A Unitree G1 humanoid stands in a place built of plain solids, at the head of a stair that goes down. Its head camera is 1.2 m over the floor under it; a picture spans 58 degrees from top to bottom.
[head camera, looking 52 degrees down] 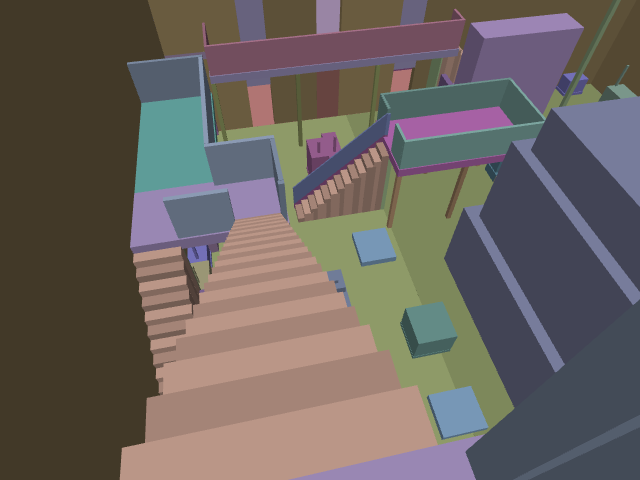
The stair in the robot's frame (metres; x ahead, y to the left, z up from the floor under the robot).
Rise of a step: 0.21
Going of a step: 0.22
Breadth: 0.93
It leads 12 degrees to the left of straight ahead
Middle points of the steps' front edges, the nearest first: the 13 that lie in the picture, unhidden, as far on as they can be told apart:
0.40 0.14 -0.21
0.62 0.18 -0.42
0.84 0.23 -0.62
1.05 0.27 -0.83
1.27 0.32 -1.04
1.48 0.36 -1.25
1.70 0.41 -1.46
1.91 0.45 -1.67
2.13 0.50 -1.88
2.34 0.54 -2.09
2.56 0.59 -2.29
2.77 0.63 -2.50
2.99 0.67 -2.71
